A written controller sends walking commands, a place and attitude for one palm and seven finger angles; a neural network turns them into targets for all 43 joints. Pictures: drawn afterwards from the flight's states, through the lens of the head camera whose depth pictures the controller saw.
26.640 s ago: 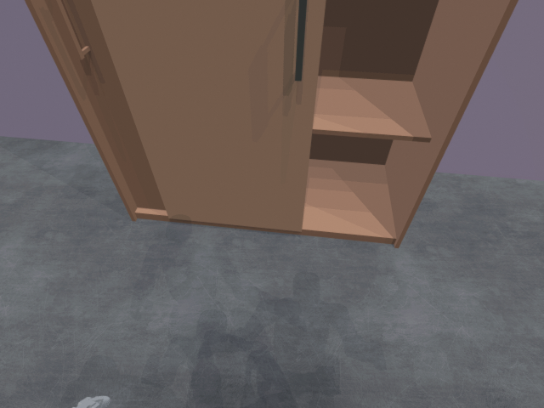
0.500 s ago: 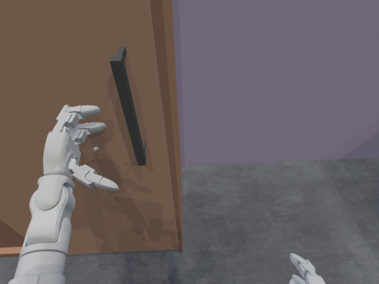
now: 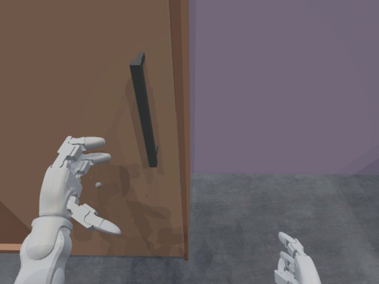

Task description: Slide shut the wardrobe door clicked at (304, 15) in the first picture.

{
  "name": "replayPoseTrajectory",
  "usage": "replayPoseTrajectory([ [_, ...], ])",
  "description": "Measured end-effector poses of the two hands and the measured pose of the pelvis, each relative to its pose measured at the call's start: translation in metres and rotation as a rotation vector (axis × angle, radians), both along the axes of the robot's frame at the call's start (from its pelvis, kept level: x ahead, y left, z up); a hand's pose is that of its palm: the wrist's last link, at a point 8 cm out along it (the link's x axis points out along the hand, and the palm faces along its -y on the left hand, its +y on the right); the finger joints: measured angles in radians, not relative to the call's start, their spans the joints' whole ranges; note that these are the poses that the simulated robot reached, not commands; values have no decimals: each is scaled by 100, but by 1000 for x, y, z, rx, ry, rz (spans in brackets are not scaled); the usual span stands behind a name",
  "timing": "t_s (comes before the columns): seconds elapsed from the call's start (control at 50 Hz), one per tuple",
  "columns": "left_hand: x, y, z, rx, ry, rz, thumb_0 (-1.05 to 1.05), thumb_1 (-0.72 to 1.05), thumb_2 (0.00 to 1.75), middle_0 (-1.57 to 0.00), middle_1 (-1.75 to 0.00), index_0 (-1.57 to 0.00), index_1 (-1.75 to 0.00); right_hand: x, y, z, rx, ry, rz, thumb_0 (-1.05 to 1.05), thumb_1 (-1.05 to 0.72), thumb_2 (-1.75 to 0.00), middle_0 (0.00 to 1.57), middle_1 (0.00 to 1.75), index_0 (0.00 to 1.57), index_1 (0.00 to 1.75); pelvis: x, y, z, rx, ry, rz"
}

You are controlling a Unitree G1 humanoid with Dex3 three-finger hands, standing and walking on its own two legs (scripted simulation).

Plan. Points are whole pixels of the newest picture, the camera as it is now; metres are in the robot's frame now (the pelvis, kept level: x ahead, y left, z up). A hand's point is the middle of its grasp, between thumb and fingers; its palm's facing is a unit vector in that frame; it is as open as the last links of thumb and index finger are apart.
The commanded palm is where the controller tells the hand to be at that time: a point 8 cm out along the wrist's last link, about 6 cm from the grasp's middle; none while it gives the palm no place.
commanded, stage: slip the hand off the handle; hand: left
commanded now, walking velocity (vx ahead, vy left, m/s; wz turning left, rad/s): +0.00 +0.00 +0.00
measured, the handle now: (147, 117) +0.40 +0.14 +0.18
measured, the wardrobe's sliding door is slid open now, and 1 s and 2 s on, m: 0.00 0.00 0.00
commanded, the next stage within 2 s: draw the hand back to the body in 0.04 s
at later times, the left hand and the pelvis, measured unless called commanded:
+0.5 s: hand (88, 190) +0.22 +0.20 +0.16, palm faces +0.14 -0.99 -0.05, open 14.7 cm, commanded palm +0.18 +0.25 +0.16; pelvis +0.01 +0.00 +0.00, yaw +1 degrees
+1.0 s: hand (61, 195) +0.21 +0.24 +0.16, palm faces +0.38 -0.86 -0.33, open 12.4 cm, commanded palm +0.16 +0.28 +0.18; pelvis +0.01 +0.00 +0.01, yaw +0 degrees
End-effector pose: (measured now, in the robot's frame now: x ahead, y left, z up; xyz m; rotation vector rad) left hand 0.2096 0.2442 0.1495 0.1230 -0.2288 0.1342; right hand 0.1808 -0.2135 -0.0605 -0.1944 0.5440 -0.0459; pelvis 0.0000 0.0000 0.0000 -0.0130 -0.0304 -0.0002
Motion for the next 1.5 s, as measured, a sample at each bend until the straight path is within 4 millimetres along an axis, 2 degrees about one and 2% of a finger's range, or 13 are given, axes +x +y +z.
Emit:
replayPoseTrajectory([
  [0.18,-15,-5,2,12,-4,-7,-1,-55,20,-25,-115,-25,-115,3,1,-2,-3,-6,19,1,-90,-90,20,30,21,30,1,-3,-1,-1,-1,10],
  [0.26,-10,0,-4,-73,114,-21,-1,-55,20,-25,-115,-25,-115,2,-1,-4,8,5,-10,2,-90,-90,20,30,21,30,4,-3,1,-3,-11,14],
  [0.32,-8,3,-2,-74,179,-11,-1,-55,20,-25,-115,-25,-115,5,-2,-1,11,-10,-23,2,-90,-90,20,30,21,30,7,-3,3,-1,-16,15],
  [0.44,-14,7,9,-76,152,3,-1,-55,20,-25,-115,-25,-115,12,-3,6,15,-53,-19,2,-90,-90,20,30,21,30,10,-4,3,2,-21,14],
  [0.68,-30,18,11,-62,164,36,-1,-52,22,-25,-113,-25,-113,16,-7,10,1,-69,-9,2,-90,-90,20,30,21,30,10,-7,4,0,-33,23],
  [0.7,-31,20,13,-20,162,67,-1,-50,22,-25,-112,-25,-112,16,-7,10,-5,-67,-5,2,-90,-90,20,30,21,30,10,-7,4,-1,-35,21],
  [0.8,-39,29,19,135,117,225,-1,-38,28,-24,-105,-25,-105,12,-7,7,-19,-26,8,2,-90,-90,20,30,21,30,7,-6,6,-4,-40,11],
  [0.9,-44,30,19,184,98,259,-1,-23,35,-24,-96,-24,-96,5,-6,0,-29,37,5,2,-90,-90,20,30,21,30,8,-2,8,-1,-45,5],
  [1.04,-42,40,22,221,84,281,0,1,47,-23,-82,-24,-82,0,-3,-6,-29,90,-19,2,-90,-90,20,30,21,30,12,3,10,1,-54,-3],
  [1.5,-48,72,33,248,63,358,1,79,85,-21,-36,-21,-36,15,12,2,-37,86,-10,1,-91,-90,20,30,21,30,18,17,12,-2,-61,-10],
])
